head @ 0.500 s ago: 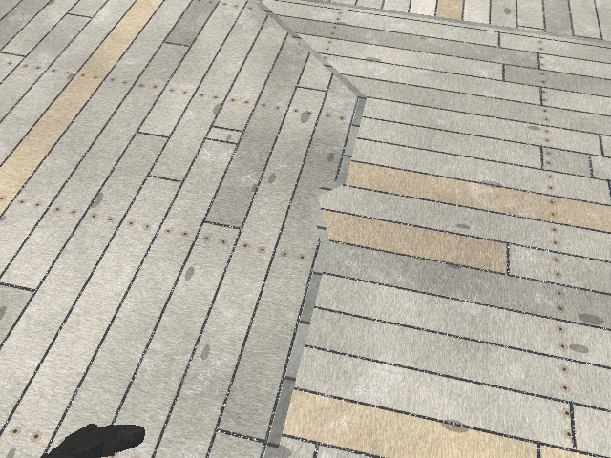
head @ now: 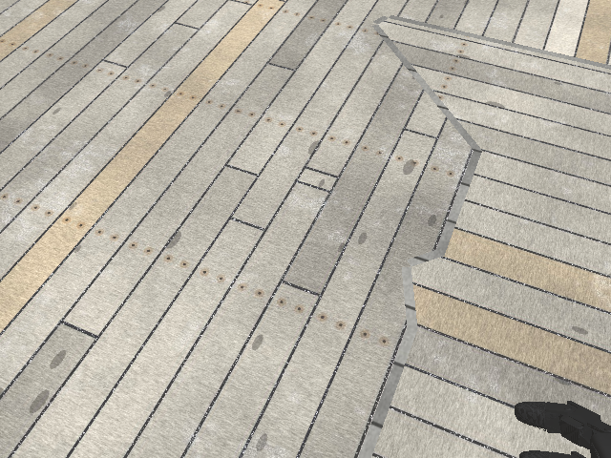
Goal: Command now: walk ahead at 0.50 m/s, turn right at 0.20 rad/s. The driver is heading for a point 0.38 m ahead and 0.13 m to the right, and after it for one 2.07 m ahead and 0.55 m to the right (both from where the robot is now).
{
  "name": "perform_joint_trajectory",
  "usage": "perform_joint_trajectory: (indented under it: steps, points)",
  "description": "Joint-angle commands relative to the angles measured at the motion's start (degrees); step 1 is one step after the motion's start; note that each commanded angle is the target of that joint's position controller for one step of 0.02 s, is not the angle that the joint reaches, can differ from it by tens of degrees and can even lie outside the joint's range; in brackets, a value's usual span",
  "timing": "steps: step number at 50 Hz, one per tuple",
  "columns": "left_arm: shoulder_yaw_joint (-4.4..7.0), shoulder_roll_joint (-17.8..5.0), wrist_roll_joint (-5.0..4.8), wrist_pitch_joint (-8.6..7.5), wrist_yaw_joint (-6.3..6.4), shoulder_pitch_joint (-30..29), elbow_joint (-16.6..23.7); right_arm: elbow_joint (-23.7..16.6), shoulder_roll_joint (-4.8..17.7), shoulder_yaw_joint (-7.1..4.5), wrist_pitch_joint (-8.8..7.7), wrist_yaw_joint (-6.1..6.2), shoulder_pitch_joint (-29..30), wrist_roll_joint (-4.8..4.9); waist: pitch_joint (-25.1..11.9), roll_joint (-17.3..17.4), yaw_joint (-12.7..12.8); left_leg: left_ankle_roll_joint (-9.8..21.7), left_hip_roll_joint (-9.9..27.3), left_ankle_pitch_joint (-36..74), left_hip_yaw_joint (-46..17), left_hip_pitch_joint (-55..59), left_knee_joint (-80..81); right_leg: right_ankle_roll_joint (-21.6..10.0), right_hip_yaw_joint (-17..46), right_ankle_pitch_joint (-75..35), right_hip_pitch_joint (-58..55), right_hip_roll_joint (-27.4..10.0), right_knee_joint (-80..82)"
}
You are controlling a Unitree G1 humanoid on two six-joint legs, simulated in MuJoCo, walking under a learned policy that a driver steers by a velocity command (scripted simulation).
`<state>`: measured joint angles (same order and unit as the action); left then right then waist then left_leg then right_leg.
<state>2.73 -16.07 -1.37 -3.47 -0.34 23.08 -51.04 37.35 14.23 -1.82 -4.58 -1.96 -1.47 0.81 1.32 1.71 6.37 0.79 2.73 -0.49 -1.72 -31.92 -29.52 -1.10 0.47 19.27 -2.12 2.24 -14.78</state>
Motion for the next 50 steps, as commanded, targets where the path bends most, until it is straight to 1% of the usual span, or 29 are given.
perform_joint_trajectory:
  steps: [1, 2, 3, 4, 5, 6, 7, 8, 10, 12, 13, 14, 19, 24, 26, 27, 28, 29, 30, 31, 32, 33, 34, 35, 37, 39, 43, 46, 50]
  points:
    - [2.54, -11.07, -0.21, 0.32, 0.71, -1.61, 2.33, -2.59, 8.35, -3.21, -1.58, 0.14, -4.84, -0.20, -2.59, -6.32, -8.01, 2.52, -2.37, -2.39, 1.57, 13.51, 4.03, -7.01, 8.28, -37.29, 3.28, -13.98, -7.93]
    - [1.80, -9.21, 0.40, 0.19, 0.70, -2.11, 3.03, -0.42, 11.34, -4.53, -1.59, 0.75, -13.73, -0.80, -9.39, -5.28, -12.09, 4.67, 0.54, -0.72, -0.43, 28.35, 2.06, -5.14, 6.34, -35.54, 9.49, -10.79, -19.04]
    - [0.22, -3.97, 1.33, -0.52, 0.56, 0.75, 4.92, 0.42, 16.27, -5.73, -1.28, 1.40, -22.11, -2.11, -19.20, 4.23, -13.44, 10.40, 14.73, -2.42, -17.48, 50.85, 0.31, -1.49, 2.41, -16.94, 28.48, -3.92, -39.92]
    - [-0.67, -1.79, 0.49, -1.35, 0.43, 5.52, 4.56, 1.31, 15.54, -5.46, -0.61, 1.11, -24.05, -1.56, -26.07, 15.34, -12.17, 14.79, 22.25, -13.06, -36.26, 56.96, 7.56, -0.20, 5.34, 15.14, 39.88, -0.03, -52.23]
    - [1.13, -7.84, -1.09, -1.42, 0.36, 1.07, 4.59, 1.43, 10.72, -4.15, -0.41, 1.25, -22.19, -1.05, -18.12, 8.97, -13.08, 12.50, 19.79, -20.34, -32.62, 50.75, 10.20, -0.31, 7.76, 12.72, 44.71, -3.23, -57.61]
    - [1.59, -8.86, -1.36, -1.33, 0.40, -3.27, 6.01, 1.43, 9.09, -3.49, -0.43, 1.37, -18.19, -0.56, -10.31, 6.65, -12.05, 10.77, 18.14, -19.13, -24.64, 42.40, 12.17, -0.46, 6.01, 7.32, 46.20, -5.48, -57.33]
    - [1.77, -8.25, -0.51, -0.92, 0.65, -5.85, 6.17, 1.56, 7.23, -2.85, -0.59, 1.16, -14.46, -0.83, -5.59, 2.96, -10.41, 9.17, 15.10, -15.29, -18.65, 34.59, 14.69, -0.49, 5.26, 3.05, 44.04, -7.32, -55.11]
    - [1.99, -7.18, -0.27, -0.39, 0.62, -4.62, 6.23, 1.74, 6.55, -2.69, -1.01, 1.06, -11.87, -1.22, -3.86, 5.54, -8.05, 9.46, 14.21, -11.58, -14.65, 29.45, 16.79, -0.08, 5.59, -0.36, 41.25, -8.86, -53.27]
    - [1.83, -4.66, -0.51, 1.01, 0.46, -2.63, 5.63, 2.68, 5.58, -2.82, -1.89, 0.92, -9.39, -1.47, -2.43, 5.77, -5.86, 9.81, 12.52, -6.80, -8.30, 23.73, 20.21, 0.80, 5.28, -3.25, 37.16, -10.07, -52.13]
    - [1.87, -3.75, -0.44, 2.06, 0.70, -4.37, 6.74, 3.71, 6.71, -3.25, -2.49, 1.17, -8.65, -1.70, -0.36, 4.27, -5.13, 10.51, 13.16, -3.12, -4.19, 21.55, 22.29, 1.53, 5.69, -6.42, 38.92, -10.63, -50.49]
    - [2.05, -4.05, -0.05, 2.25, 0.69, -5.61, 6.96, 4.37, 5.95, -3.20, -2.67, 1.30, -9.50, -1.63, 0.58, 2.49, -5.69, 9.86, 11.85, 2.02, -0.68, 22.38, 21.79, 1.61, 6.13, -8.37, 40.40, -10.54, -49.01]
    - [1.90, -3.32, 0.00, 2.20, 0.53, -6.75, 7.89, 5.11, 7.45, -3.57, -2.56, 1.53, -9.87, -1.83, 0.60, 3.41, -5.38, 10.19, 12.46, 2.04, 0.39, 23.32, 22.22, 1.97, 6.22, -11.48, 41.80, -10.49, -45.71]
    - [1.09, -1.96, 0.30, 1.46, -1.39, -15.70, 10.71, 7.03, 9.97, -4.29, -1.62, 2.57, -12.40, -1.33, 2.54, 0.13, -8.69, 8.77, 11.74, 3.89, 8.40, 26.63, 22.94, 1.04, 1.77, -22.38, 40.36, -9.37, -29.88]
    - [1.04, -2.66, 0.22, 1.59, -2.88, -22.29, 14.91, 9.38, 12.08, -5.15, 0.36, 2.74, -15.79, 0.15, 4.39, 0.42, -10.21, 7.29, 14.44, 10.83, 11.49, 36.40, 18.67, -1.85, -1.89, -16.25, 42.04, -7.79, -22.59]
    - [1.89, -4.27, 0.29, 1.86, -3.13, -20.38, 15.61, 9.29, 13.69, -5.59, 1.17, 2.98, -14.86, 0.62, 1.65, 2.33, -7.99, 5.99, 14.40, 28.86, 13.25, 38.41, 11.79, -4.02, -5.23, -10.32, 36.28, -4.45, -22.06]
    - [2.77, -5.75, 0.21, 2.06, -3.05, -16.39, 15.03, 9.13, 14.41, -5.78, 1.66, 3.15, -14.30, 0.84, -1.15, 3.25, -5.43, 5.27, 13.91, 37.79, 14.07, 38.37, 5.10, -5.38, -6.93, -7.62, 30.49, -2.03, -22.04]
    - [4.28, -8.12, 0.00, 2.16, -2.69, -8.39, 13.13, 8.86, 14.44, -5.66, 2.10, 3.28, -13.17, 1.13, -5.28, 2.55, -0.67, 3.72, 12.03, 40.40, 15.68, 35.36, -5.80, -7.30, -7.93, -9.64, 19.48, 0.76, -18.66]
    - [6.43, -12.52, -0.07, 2.63, -1.64, 1.66, 10.49, 8.25, 12.99, -4.95, 1.86, 3.52, -13.60, 0.40, -10.57, -0.98, 3.76, 1.05, 9.73, 28.18, 15.92, 23.35, -21.70, -10.05, -1.67, -11.87, 1.74, -0.90, -16.55]
    - [7.58, -19.69, -0.78, 2.44, -0.92, 1.16, 10.35, 4.96, 4.04, -2.11, 0.48, 2.70, -19.02, -2.36, -14.29, -17.50, -2.92, -3.04, -1.36, -26.40, 13.06, -4.38, -43.05, -20.63, 29.56, -5.77, -18.42, -16.43, -13.10]
    - [6.25, -16.16, -0.08, 1.39, -1.20, 2.51, 12.66, 4.18, 6.76, -1.99, -2.02, 1.91, -14.62, -0.32, -23.51, -12.12, 0.18, -2.64, -5.01, -34.53, -1.76, -12.14, -51.65, -25.07, 48.62, 3.79, -23.16, -22.00, -2.85]
    - [5.09, -12.17, 0.48, 0.52, -1.36, 0.68, 12.26, 2.52, 10.32, -2.91, -3.40, 1.35, -8.30, 2.05, -15.62, -8.23, 1.61, -0.90, -1.67, -29.11, -3.57, -17.33, -51.06, -21.22, 40.60, 0.67, -18.84, -20.48, -1.26]
    - [4.54, -10.40, 0.28, 0.02, -1.30, -2.43, 12.46, 2.18, 9.65, -2.56, -4.09, 1.51, -7.27, 1.68, -10.71, -4.60, -0.69, 0.18, 0.92, -24.09, -3.53, -15.85, -45.93, -18.84, 33.64, -3.68, -10.95, -18.15, -1.70]
    - [3.82, -8.28, 0.26, -0.04, -1.22, -6.66, 13.17, 2.94, 9.73, -2.80, -4.13, 1.97, -7.10, -0.02, -6.70, -1.71, -3.27, -0.03, 2.74, -21.18, -3.29, -11.86, -40.48, -17.04, 27.79, -10.18, -2.33, -15.84, -1.20]
    - [3.31, -7.12, 1.01, -0.19, -0.96, -9.13, 14.21, 3.21, 10.45, -3.27, -3.62, 2.06, -8.13, -0.85, -5.52, -3.27, -5.43, -0.43, 3.83, -19.31, -3.76, -7.17, -37.48, -16.83, 24.57, -17.02, 3.69, -14.59, -0.38]
    - [3.27, -7.33, 1.05, -0.31, -0.58, -10.34, 14.90, 3.32, 9.73, -3.43, -2.28, 1.89, -9.58, -1.37, -4.45, -2.80, -7.25, -1.83, 3.92, -17.98, -3.16, -3.44, -32.65, -16.81, 21.41, -22.39, 9.33, -13.13, 1.42]
    - [3.51, -8.70, 0.97, -0.55, 0.13, -9.16, 14.28, 3.05, 7.53, -2.70, -1.28, 1.95, -8.60, -1.57, -2.82, -3.22, -7.29, -3.56, 3.72, -13.81, -1.47, -3.17, -26.88, -16.80, 16.96, -27.37, 13.24, -12.39, 2.67]
    - [3.35, -8.64, 0.61, -0.43, 0.89, -5.72, 12.18, 1.58, 5.05, -1.42, -1.38, 1.19, -0.47, -1.38, -1.07, -4.76, -3.49, -4.20, 1.41, 4.68, 0.28, 1.24, -9.13, -12.17, 9.73, -22.99, 16.11, -7.80, 2.96]
    - [3.31, -9.13, 0.41, -0.48, 0.70, -2.45, 10.31, 0.35, 5.72, -1.40, -1.70, 0.56, 3.88, -0.44, 0.33, -5.64, -1.36, -3.26, 0.25, 9.07, 0.03, 2.07, -3.29, -11.50, 11.67, -16.85, 13.49, -9.75, 2.80]
    - [3.41, -9.33, 0.43, 0.16, 0.90, -0.20, 8.35, -0.90, 7.53, -1.91, -2.39, -0.21, 5.59, -0.52, 1.52, -6.54, -1.48, -0.23, -0.24, 1.83, -0.58, -1.25, 1.05, -10.57, 15.45, -20.57, 3.90, -13.92, -1.79]
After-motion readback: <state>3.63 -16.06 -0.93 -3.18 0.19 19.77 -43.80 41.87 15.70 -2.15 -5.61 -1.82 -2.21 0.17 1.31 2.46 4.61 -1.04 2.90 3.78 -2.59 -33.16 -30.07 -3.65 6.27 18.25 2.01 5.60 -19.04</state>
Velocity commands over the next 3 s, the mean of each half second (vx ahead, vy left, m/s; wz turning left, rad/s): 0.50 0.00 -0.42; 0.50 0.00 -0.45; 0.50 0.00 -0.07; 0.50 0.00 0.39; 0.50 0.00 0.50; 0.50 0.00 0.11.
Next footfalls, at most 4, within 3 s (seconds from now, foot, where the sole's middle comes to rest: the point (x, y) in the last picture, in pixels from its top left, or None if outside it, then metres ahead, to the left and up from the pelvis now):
0.04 left None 0.20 0.13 -0.77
0.58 right None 0.43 -0.17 -0.77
1.08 left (401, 326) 0.79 -0.10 -0.77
1.60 right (544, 293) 0.92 -0.46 -0.77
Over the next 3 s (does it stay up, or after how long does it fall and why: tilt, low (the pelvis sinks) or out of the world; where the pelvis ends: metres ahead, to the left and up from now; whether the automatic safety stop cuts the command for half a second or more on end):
stays up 1.57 -0.43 0.01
